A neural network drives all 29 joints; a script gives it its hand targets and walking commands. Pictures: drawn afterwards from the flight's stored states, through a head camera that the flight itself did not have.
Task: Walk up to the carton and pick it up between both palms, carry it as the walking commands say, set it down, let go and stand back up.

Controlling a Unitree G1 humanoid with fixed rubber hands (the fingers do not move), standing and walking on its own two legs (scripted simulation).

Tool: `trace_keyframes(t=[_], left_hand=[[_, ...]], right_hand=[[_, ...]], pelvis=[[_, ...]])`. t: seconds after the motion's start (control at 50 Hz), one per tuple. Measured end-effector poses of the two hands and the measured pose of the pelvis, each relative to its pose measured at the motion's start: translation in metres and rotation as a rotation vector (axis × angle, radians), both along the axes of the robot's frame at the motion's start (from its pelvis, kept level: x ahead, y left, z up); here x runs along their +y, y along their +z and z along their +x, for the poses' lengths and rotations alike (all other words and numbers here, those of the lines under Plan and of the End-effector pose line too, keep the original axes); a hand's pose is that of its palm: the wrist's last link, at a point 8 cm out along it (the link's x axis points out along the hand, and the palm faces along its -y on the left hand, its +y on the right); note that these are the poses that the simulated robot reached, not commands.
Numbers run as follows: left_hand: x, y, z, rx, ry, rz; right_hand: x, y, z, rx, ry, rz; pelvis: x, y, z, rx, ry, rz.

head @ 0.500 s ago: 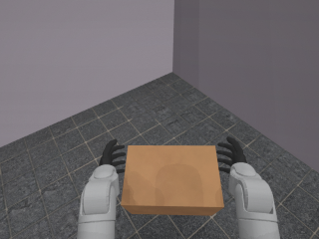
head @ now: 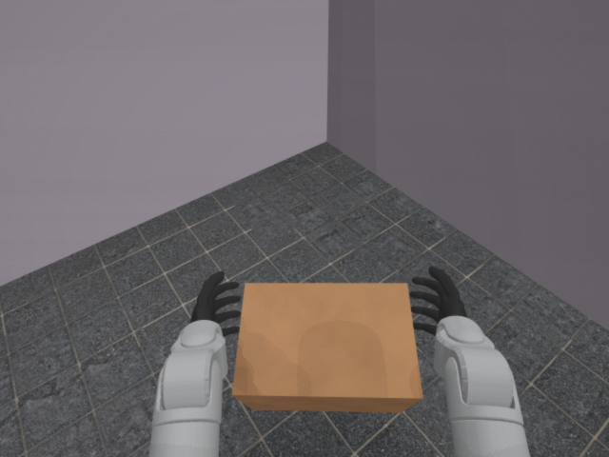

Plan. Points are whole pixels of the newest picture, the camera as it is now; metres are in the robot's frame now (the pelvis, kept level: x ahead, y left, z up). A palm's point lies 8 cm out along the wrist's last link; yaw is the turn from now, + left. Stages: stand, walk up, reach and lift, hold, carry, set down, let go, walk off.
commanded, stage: carry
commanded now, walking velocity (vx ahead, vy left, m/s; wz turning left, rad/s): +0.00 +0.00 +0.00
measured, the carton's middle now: (325, 350) +0.29 +0.00 -0.05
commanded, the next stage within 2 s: none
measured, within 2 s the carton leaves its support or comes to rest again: neither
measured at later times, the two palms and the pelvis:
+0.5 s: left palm (207, 340) +0.26 +0.15 +0.05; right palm (456, 336) +0.26 -0.16 +0.05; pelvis -0.02 +0.00 +0.00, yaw +0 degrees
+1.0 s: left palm (208, 346) +0.25 +0.15 +0.05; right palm (461, 344) +0.25 -0.17 +0.05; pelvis -0.03 +0.00 +0.00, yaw +0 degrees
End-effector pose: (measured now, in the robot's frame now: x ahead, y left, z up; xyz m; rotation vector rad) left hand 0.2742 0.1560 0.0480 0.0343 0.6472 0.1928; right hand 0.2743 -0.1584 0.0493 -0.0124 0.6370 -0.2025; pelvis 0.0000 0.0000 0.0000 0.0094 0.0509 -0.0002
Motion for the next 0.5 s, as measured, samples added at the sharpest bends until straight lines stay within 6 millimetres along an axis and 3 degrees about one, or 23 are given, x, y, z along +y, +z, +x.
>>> trace_keyframes(t=[0.5], left_hand=[[-0.003, -0.002, -0.015, -0.004, 0.001, -0.012]], right_hand=[[-0.004, 0.000, -0.016, -0.009, -0.008, 0.007]], pelvis=[[-0.002, 0.000, -0.016, -0.002, -0.004, -0.003]])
